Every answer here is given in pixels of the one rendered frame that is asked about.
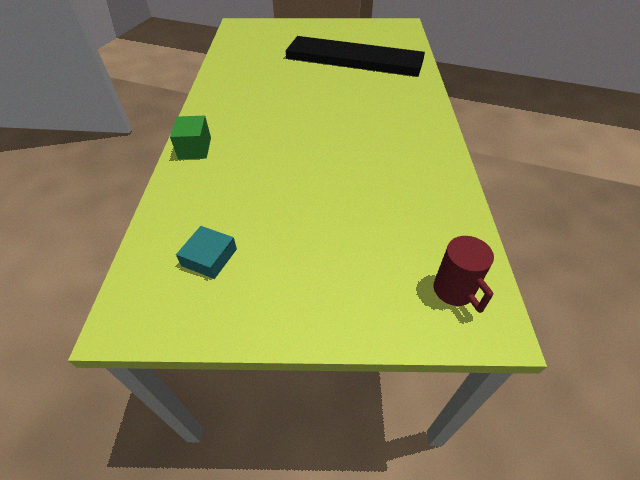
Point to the table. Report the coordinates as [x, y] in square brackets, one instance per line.
[342, 188]

